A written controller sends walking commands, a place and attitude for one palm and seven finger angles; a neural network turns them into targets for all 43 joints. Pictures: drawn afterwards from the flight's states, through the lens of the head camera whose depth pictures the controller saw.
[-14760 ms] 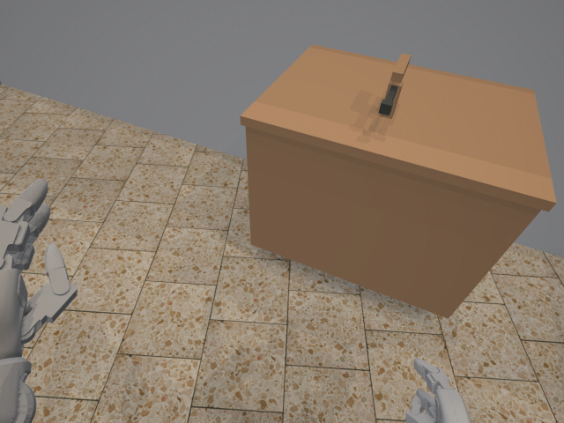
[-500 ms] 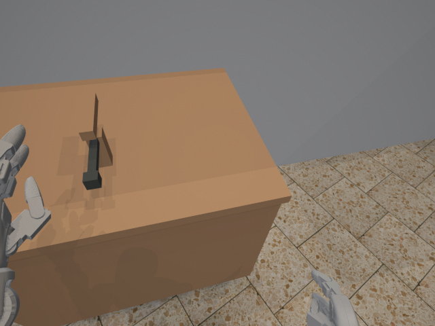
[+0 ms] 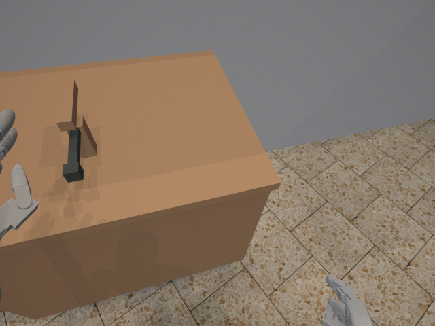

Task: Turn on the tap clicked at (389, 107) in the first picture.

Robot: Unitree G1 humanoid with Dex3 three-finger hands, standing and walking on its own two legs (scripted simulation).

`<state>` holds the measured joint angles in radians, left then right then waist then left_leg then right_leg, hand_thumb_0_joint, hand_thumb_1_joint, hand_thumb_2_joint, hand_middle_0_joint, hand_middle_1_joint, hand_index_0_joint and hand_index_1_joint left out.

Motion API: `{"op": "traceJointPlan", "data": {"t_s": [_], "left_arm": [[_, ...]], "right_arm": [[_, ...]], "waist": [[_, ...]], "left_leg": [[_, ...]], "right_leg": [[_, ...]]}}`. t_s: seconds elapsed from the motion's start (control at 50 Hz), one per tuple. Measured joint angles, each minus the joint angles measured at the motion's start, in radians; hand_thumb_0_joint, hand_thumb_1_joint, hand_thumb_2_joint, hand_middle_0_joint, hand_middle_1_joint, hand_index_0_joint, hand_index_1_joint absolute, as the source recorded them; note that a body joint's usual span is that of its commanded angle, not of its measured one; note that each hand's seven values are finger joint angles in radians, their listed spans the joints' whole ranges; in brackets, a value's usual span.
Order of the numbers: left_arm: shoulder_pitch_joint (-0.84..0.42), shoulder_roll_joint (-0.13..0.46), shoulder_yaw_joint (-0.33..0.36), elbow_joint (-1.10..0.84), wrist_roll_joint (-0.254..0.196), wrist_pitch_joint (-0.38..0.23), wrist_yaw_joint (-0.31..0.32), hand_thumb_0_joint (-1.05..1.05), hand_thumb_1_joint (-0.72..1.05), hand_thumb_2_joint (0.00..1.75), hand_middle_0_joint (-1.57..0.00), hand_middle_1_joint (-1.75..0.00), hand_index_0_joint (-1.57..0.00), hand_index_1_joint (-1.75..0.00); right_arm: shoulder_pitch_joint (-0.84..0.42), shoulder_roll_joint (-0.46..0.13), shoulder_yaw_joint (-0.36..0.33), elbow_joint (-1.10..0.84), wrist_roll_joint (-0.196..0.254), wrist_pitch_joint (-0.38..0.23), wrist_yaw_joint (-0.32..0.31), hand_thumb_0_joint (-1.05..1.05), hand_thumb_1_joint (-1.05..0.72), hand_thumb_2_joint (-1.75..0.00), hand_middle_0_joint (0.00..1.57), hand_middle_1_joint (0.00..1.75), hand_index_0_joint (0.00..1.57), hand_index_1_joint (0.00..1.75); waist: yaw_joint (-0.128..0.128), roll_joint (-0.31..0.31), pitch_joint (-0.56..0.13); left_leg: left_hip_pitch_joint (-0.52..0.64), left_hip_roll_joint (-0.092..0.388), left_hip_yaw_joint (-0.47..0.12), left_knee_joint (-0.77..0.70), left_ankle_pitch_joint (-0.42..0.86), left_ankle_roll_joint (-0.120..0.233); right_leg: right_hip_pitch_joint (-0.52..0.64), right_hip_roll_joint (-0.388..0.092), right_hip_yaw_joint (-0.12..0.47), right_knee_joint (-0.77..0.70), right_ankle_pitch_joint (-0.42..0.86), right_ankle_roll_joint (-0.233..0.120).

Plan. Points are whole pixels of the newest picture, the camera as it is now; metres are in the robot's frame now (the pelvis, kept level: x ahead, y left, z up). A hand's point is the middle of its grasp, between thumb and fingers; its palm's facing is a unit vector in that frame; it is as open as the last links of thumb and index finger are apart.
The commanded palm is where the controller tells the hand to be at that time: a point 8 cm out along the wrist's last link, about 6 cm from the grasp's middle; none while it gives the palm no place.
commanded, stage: come to a stop and stand still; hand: left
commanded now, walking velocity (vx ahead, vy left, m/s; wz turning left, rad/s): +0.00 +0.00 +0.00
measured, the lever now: (73, 172) +0.36 +0.32 +0.04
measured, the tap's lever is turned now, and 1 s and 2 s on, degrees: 0 0 0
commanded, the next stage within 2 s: look again from close up in 0.08 s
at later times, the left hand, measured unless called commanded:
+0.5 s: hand (29, 201) +0.22 +0.27 +0.17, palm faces +0.37 -0.85 -0.37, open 7.4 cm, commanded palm +0.16 +0.30 +0.18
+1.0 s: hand out of the picture +0.24 +0.29 +0.22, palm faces +0.51 -0.75 -0.41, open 7.4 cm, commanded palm +0.15 +0.29 +0.18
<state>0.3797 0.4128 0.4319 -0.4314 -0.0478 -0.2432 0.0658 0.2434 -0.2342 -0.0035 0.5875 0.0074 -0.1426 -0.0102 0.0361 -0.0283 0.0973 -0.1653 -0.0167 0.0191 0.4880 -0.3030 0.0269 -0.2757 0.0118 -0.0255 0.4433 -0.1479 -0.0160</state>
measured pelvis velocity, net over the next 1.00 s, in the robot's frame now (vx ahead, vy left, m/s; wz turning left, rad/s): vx -0.01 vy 0.01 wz -0.01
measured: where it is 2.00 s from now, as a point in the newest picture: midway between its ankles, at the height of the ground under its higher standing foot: outside the picture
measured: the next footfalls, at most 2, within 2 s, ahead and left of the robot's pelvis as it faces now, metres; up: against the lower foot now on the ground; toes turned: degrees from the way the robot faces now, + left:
none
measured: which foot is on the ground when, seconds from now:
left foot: down 0.00-1.00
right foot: down 0.00-1.00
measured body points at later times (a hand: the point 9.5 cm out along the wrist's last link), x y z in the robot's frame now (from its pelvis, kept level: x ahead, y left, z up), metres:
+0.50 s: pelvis +0.00 +0.02 +0.00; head +0.02 +0.05 +0.45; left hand +0.20 +0.31 +0.19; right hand +0.18 -0.19 -0.07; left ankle -0.02 +0.10 -0.74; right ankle +0.06 -0.11 -0.74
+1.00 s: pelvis -0.01 +0.01 +0.00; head +0.02 +0.01 +0.44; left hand +0.20 +0.33 +0.24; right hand +0.17 -0.20 -0.09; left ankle -0.03 +0.10 -0.74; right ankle +0.06 -0.11 -0.74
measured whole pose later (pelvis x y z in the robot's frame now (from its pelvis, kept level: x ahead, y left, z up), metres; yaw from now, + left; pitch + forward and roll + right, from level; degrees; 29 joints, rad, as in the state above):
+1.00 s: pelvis -0.01 +0.01 +0.00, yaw +0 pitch -2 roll +0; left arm 0.15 0.46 0.52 -0.34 -0.05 -0.26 0.06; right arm 0.21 -0.19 0.00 0.56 0.01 -0.14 0.06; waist 0.04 0.01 0.10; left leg -0.19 -0.04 0.04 0.53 -0.31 0.04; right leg -0.31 -0.01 -0.01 0.50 -0.15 0.00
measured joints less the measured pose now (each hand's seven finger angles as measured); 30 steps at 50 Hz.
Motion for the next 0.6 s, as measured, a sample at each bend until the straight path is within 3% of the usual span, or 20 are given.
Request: {"op": "traceJointPlan", "data": {"t_s": [0.1, 0.2, 0.32, 0.46, 0.6], "left_arm": [[-0.008, -0.063, -0.057, -0.019, 0.005, -0.019, 0.014, 0.02, 0.89, 0.9, -0.21, -0.3, -0.21, -0.3], [-0.002, -0.068, -0.098, 0.052, 0.016, 0.001, 0.006, 0.02, 0.89, 0.9, -0.21, -0.3, -0.2, -0.3], [-0.014, -0.055, -0.088, 0.054, 0.019, 0.032, 0.006, 0.02, 0.89, 0.9, -0.22, -0.3, -0.21, -0.3], [-0.012, -0.045, -0.081, -0.031, 0.022, 0.01, 0.009, 0.02, 0.89, 0.9, -0.21, -0.3, -0.21, -0.3], [-0.004, -0.035, -0.067, 0.011, 0.019, 0.012, 0.006, 0.02, 0.89, 0.9, -0.21, -0.3, -0.2, -0.3]], "right_arm": [[-0.032, -0.009, -0.004, 0.009, -0.004, -0.014, 0.002, 0.02, -0.91, -0.9, 0.19, 0.3, 0.2, 0.3], [-0.054, 0.023, 0.014, -0.011, -0.004, -0.002, -0.005, 0.01, -0.91, -0.9, 0.2, 0.3, 0.2, 0.3], [-0.047, 0.053, 0.037, -0.03, -0.009, 0.002, -0.002, 0.01, -0.91, -0.9, 0.2, 0.3, 0.2, 0.3], [-0.029, 0.053, 0.039, -0.018, -0.013, -0.001, 0.009, 0.01, -0.9, -0.9, 0.2, 0.3, 0.2, 0.3], [-0.024, 0.052, 0.031, -0.008, -0.008, 0.022, 0.009, 0.01, -0.9, -0.9, 0.2, 0.3, 0.2, 0.3]], "waist": [[0.012, 0.014, -0.032], [0.002, 0.009, -0.058], [0.003, -0.014, -0.039], [0.008, -0.016, -0.027], [0.002, -0.005, -0.038]], "left_leg": [[0.011, 0.0, 0.012, -0.015, 0.005, 0.005], [0.02, -0.002, 0.019, -0.038, 0.017, 0.009], [0.024, -0.005, 0.017, -0.046, 0.024, 0.014], [0.029, -0.018, 0.015, -0.045, 0.021, 0.025], [0.039, -0.032, 0.021, -0.055, 0.022, 0.034]], "right_leg": [[0.01, 0.002, 0.012, -0.021, 0.013, 0.006], [0.017, 0.001, 0.02, -0.045, 0.026, 0.01], [0.029, -0.002, 0.018, -0.066, 0.04, 0.014], [0.037, -0.015, 0.017, -0.065, 0.036, 0.027], [0.037, -0.028, 0.026, -0.057, 0.029, 0.039]]}}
